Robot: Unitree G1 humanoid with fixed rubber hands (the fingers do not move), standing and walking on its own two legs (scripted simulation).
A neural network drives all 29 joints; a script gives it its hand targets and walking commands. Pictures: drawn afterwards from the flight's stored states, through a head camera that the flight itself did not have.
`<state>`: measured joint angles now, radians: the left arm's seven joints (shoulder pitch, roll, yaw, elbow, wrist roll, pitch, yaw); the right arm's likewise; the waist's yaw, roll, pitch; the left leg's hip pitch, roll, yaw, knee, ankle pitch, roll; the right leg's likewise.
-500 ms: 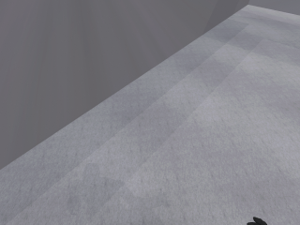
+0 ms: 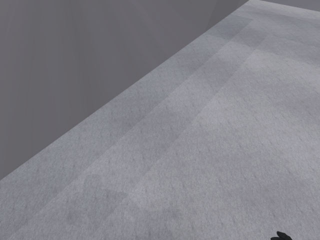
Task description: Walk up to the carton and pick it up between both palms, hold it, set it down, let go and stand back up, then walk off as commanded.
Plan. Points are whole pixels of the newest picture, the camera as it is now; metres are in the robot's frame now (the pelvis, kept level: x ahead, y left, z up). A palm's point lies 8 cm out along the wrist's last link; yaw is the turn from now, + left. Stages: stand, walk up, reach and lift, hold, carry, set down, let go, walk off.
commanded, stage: walk up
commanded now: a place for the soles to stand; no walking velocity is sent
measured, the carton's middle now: out of the picture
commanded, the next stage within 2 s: none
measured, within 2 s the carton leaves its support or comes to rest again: neither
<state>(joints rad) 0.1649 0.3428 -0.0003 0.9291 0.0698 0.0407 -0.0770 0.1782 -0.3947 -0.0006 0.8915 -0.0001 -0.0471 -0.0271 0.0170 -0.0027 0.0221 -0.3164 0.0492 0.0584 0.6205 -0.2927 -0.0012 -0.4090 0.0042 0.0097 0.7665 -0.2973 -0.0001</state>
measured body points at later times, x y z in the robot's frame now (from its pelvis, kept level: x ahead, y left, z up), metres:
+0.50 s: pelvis +0.03 -0.15 +0.01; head +0.05 -0.17 +0.46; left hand +0.24 +0.11 -0.08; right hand +0.04 -0.50 -0.10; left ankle +0.06 -0.05 -0.67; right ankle +0.01 -0.20 -0.73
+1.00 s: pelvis +0.07 -0.27 +0.00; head +0.10 -0.26 +0.45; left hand +0.37 -0.14 -0.11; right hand -0.08 -0.59 -0.07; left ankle +0.14 -0.13 -0.73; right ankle -0.02 -0.43 -0.70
